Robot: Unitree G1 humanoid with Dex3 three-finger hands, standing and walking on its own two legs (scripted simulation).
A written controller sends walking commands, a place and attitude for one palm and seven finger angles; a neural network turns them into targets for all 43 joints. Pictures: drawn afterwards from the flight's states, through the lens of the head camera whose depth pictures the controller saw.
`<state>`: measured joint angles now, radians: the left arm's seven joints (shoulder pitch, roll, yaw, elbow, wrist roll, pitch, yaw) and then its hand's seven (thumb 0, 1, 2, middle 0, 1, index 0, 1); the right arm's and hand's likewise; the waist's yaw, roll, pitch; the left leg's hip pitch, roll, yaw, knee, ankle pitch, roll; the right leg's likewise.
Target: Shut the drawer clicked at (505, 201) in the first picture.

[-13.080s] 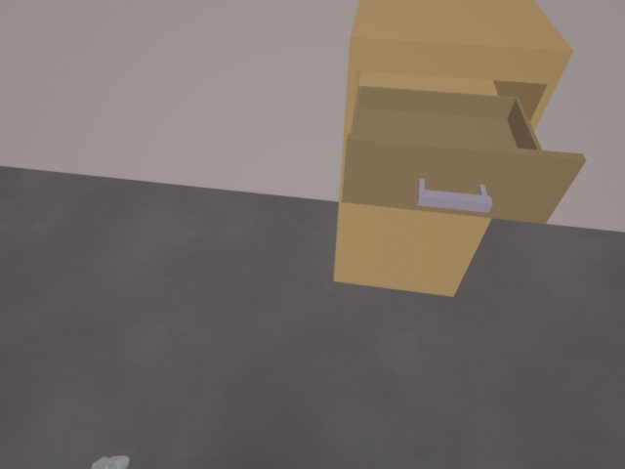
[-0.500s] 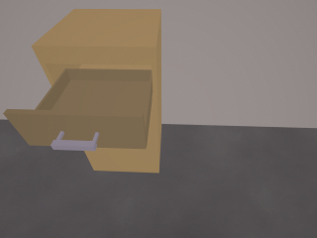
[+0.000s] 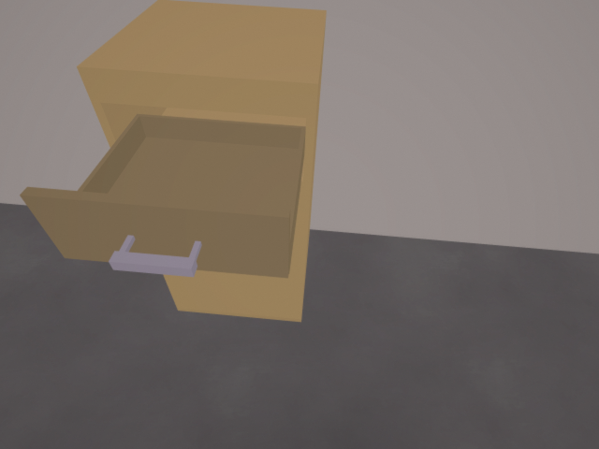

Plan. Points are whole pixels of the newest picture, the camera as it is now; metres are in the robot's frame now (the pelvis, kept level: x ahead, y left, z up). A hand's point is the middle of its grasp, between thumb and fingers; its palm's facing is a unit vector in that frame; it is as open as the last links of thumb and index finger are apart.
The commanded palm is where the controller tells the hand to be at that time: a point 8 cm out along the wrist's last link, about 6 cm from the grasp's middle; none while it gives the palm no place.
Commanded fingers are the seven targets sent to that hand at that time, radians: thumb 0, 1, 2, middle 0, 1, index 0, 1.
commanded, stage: shuffle to correct the standing spot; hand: left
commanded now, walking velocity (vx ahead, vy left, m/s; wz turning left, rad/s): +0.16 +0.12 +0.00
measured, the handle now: (158, 253) +0.40 +0.26 +0.00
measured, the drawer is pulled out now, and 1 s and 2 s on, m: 0.29 0.29 0.29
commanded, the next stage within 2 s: come to a stop and stand still in 0.40 s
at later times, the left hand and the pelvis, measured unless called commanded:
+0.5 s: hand out of the picture +0.07 +0.22 -0.17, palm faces +0.08 -0.98 -0.18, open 7.3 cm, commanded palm none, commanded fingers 0.00 0.90 0.90 -0.20 -0.30 -0.20 -0.30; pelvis +0.07 +0.05 +0.01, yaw +0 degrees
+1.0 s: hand out of the picture +0.14 +0.25 -0.16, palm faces -0.02 -0.97 -0.26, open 7.3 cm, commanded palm none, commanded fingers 0.00 0.90 0.90 -0.20 -0.30 -0.20 -0.30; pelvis +0.09 +0.06 +0.00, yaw -2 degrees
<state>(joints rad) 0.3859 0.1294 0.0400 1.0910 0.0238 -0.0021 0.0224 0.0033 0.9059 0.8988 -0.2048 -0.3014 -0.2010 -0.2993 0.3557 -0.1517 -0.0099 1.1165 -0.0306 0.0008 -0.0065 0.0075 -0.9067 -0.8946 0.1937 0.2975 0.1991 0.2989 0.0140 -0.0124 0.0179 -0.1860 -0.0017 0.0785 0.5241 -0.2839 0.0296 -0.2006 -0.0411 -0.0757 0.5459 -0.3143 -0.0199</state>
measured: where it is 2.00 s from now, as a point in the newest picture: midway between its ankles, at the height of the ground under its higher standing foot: outside the picture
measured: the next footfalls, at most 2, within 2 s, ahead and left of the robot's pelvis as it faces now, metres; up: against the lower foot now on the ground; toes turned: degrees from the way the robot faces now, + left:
right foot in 0.26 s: +0.10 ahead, -0.09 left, +0.00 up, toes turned -9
left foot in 0.58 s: +0.19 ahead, +0.22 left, +0.00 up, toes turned +6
